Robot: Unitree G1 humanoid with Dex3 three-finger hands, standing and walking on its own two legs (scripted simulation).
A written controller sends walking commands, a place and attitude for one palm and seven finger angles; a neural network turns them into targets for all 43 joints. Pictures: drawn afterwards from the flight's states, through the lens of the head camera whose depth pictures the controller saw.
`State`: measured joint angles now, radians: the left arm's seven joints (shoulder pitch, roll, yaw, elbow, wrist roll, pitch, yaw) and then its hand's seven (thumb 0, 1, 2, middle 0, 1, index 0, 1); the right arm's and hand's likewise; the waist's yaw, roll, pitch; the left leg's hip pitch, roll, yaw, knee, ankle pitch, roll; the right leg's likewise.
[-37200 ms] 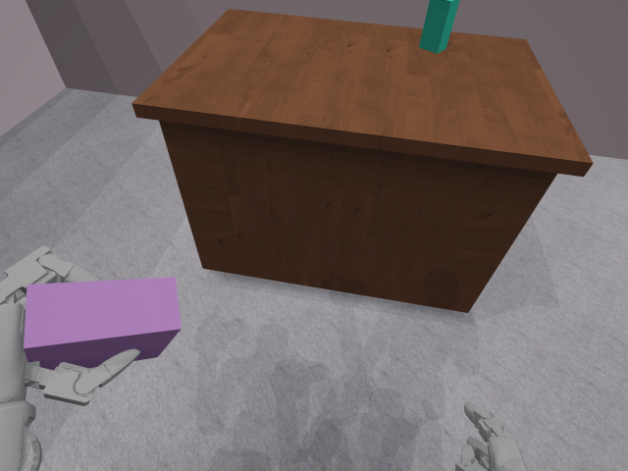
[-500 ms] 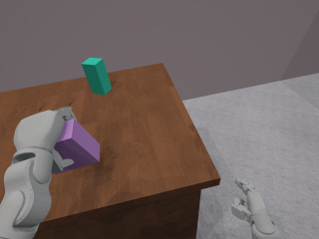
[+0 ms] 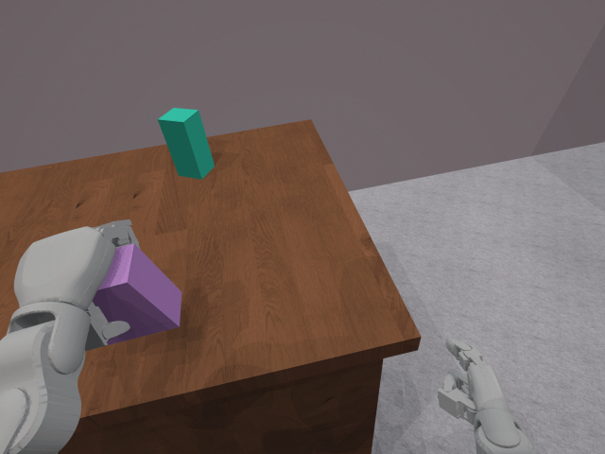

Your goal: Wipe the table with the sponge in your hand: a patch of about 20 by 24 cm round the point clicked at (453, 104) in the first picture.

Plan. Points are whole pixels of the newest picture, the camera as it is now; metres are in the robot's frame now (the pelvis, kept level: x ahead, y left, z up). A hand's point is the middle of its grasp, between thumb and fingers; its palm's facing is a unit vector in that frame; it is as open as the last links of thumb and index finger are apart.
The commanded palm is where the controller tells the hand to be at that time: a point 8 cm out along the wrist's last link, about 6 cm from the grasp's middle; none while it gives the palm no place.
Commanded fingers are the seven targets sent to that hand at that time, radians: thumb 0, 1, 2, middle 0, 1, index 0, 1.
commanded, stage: bring the sponge back beside the body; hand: left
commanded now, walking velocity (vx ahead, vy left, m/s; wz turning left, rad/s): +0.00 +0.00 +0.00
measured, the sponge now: (121, 306) +0.21 +0.28 +0.13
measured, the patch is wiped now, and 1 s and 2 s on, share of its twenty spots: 1.00 1.00 1.00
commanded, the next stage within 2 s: step back with the hand held close in 0.64 s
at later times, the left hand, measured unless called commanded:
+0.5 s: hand (84, 302) +0.19 +0.29 +0.17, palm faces +0.19 -0.09 -0.98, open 9.5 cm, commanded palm +0.15 +0.28 +0.24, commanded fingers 0.00 0.10 1.30 -1.20 -1.60 -1.20 -1.60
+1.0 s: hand (120, 262) +0.22 +0.24 +0.21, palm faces +0.37 -0.85 -0.38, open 9.5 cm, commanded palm +0.16 +0.29 +0.23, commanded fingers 0.00 0.10 1.30 -1.20 -1.60 -1.20 -1.60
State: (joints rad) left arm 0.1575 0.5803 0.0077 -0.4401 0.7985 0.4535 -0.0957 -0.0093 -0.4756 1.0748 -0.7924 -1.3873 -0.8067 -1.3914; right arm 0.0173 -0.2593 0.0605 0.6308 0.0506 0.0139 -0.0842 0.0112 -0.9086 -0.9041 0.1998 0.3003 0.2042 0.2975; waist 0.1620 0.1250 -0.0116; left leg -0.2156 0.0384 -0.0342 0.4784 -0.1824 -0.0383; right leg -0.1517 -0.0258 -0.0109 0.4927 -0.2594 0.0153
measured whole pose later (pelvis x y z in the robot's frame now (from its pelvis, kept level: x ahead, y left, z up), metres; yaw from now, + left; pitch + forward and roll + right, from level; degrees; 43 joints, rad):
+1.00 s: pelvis +0.00 +0.02 -0.01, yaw -1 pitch +0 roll -2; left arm 0.35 0.43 0.35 -0.64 -0.06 -0.05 0.10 -0.01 -0.48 1.07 -0.79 -1.39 -0.81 -1.39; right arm 0.20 -0.24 0.05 0.53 0.01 -0.02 -0.09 0.01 -0.91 -0.90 0.20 0.30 0.21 0.30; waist 0.02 0.02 -0.02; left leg -0.39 0.04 -0.05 0.65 -0.25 -0.02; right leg -0.30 -0.01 0.00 0.58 -0.28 0.04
